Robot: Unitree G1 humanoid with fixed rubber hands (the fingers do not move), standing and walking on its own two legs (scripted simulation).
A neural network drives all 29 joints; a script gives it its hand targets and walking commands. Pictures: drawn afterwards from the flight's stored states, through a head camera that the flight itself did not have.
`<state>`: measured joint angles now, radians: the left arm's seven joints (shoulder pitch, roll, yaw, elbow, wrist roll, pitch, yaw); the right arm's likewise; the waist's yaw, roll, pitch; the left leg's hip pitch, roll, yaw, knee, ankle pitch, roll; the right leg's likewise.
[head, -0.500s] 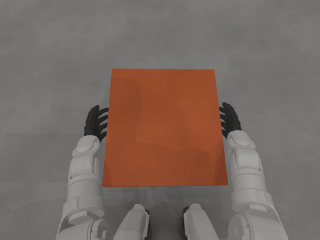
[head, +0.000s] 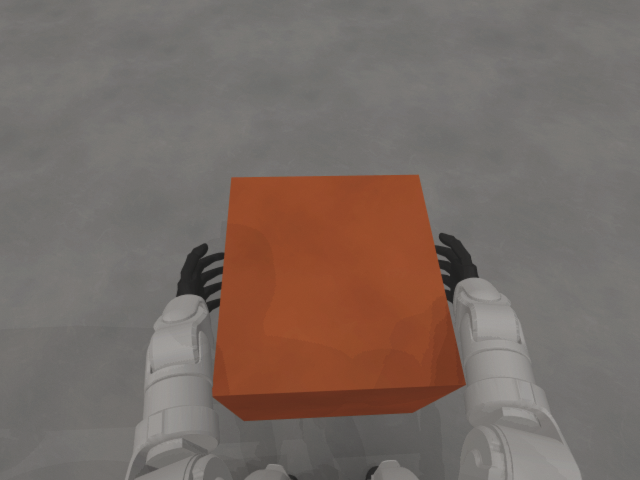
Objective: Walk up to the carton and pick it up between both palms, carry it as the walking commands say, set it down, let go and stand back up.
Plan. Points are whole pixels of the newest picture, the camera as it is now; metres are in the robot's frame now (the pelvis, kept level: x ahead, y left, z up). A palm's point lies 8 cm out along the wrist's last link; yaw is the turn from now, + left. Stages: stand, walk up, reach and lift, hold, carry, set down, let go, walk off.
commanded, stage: reach and lift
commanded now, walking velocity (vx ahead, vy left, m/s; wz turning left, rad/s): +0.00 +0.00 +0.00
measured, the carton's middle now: (327, 302) +0.36 +0.01 -0.08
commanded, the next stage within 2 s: hold in 1.80 s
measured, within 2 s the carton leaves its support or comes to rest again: neither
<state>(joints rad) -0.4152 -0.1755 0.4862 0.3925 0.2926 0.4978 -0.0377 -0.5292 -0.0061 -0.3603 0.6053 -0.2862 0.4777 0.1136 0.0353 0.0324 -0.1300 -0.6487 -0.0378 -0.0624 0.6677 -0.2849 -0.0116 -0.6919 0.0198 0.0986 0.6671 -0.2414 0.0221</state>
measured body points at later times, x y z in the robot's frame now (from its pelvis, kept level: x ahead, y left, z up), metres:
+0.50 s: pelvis +0.01 -0.02 +0.03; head +0.01 -0.04 +0.48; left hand +0.30 +0.19 +0.05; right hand +0.33 -0.17 +0.03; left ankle +0.02 +0.13 -0.72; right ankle +0.04 -0.13 -0.72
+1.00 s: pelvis +0.03 +0.00 +0.03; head -0.01 -0.01 +0.48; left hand +0.31 +0.18 +0.07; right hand +0.32 -0.18 +0.06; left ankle +0.02 +0.13 -0.72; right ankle +0.04 -0.13 -0.72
